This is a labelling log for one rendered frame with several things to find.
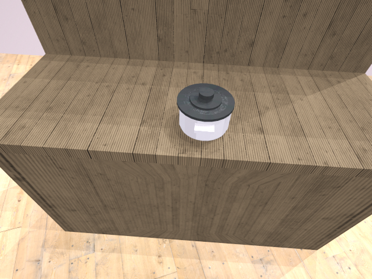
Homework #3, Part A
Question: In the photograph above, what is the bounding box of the lid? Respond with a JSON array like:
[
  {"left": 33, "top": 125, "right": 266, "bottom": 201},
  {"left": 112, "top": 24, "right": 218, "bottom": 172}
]
[{"left": 177, "top": 83, "right": 235, "bottom": 122}]

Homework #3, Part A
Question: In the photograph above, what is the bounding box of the pot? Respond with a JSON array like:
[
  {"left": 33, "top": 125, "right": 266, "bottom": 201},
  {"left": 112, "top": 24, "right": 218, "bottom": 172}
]
[{"left": 179, "top": 111, "right": 231, "bottom": 141}]

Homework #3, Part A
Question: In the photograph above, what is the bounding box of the table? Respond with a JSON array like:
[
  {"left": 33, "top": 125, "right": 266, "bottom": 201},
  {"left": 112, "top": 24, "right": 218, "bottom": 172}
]
[{"left": 0, "top": 0, "right": 372, "bottom": 250}]

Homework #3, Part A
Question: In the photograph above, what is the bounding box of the knob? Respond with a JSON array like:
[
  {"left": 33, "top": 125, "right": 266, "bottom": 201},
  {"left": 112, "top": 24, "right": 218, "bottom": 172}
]
[{"left": 199, "top": 87, "right": 214, "bottom": 101}]

